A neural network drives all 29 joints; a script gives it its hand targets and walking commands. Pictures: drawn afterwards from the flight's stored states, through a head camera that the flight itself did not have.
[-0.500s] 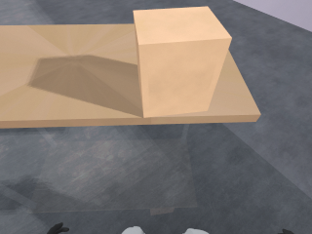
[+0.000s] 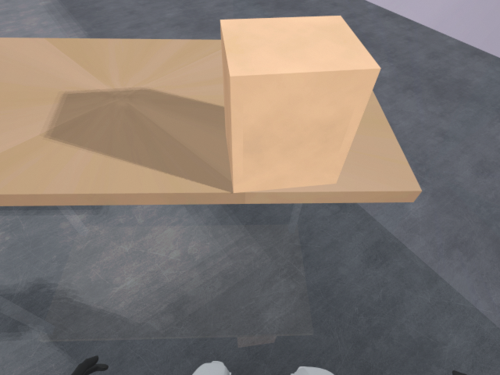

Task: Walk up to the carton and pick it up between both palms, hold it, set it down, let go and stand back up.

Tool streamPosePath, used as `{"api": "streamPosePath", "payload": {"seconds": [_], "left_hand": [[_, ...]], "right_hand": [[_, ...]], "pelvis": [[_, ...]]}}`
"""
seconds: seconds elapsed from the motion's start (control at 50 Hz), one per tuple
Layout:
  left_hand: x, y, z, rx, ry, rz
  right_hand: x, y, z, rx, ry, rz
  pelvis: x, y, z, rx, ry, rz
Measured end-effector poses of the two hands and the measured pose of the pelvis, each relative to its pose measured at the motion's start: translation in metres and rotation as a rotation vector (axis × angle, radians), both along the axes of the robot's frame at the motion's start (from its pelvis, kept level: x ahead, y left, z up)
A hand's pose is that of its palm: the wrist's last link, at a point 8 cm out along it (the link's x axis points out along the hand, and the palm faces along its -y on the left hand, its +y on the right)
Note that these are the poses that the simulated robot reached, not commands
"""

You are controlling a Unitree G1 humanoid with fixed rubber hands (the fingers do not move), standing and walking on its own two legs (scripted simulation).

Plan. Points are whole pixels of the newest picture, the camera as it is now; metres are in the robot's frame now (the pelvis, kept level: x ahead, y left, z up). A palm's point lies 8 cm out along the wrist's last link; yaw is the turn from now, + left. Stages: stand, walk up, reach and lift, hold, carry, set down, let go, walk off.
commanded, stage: walk up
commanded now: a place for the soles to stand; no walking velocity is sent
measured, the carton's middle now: (283, 109) +0.61 -0.04 +0.08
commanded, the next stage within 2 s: none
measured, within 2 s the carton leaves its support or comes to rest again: neither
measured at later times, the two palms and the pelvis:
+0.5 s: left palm out of the picture +0.09 +0.25 -0.07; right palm out of the picture +0.07 -0.38 -0.09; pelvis -0.01 -0.06 +0.01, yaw +0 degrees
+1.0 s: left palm out of the picture +0.08 +0.29 -0.10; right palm out of the picture +0.06 -0.34 -0.05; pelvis -0.01 -0.02 +0.01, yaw +1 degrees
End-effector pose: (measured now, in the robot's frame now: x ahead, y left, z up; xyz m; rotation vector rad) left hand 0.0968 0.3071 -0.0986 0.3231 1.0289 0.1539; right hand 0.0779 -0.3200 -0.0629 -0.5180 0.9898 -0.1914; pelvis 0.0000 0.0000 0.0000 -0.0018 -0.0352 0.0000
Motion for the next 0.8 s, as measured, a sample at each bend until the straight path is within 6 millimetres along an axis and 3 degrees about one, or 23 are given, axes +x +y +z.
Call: {"api": "streamPosePath", "payload": {"seconds": [0.16,0.28,0.44,0.62,0.8], "left_hand": [[0.002,-0.007,-0.002,0.015,0.019,-0.014],[-0.002,-0.036,0.005,0.047,0.003,-0.017],[-0.006,-0.06,0.029,0.078,-0.012,-0.001],[-0.019,-0.056,0.029,0.078,-0.021,0.026],[-0.03,-0.028,0.005,0.009,-0.006,0.042]], "right_hand": [[-0.003,-0.021,0.008,-0.027,0.006,-0.007],[-0.007,-0.052,-0.009,0.0,0.026,-0.004],[-0.003,-0.061,-0.023,0.068,0.038,0.001],[-0.011,-0.052,-0.027,0.077,0.045,-0.001],[-0.014,-0.024,-0.013,0.021,0.026,0.015]], "pelvis": [[0.001,-0.017,0.0,0.016,-0.001,-0.006],[-0.004,-0.045,-0.004,0.041,0.004,-0.005],[-0.005,-0.062,0.005,0.062,0.012,0.001],[-0.014,-0.056,0.004,0.045,-0.004,0.011],[-0.02,-0.025,-0.002,-0.007,-0.016,0.025]]}}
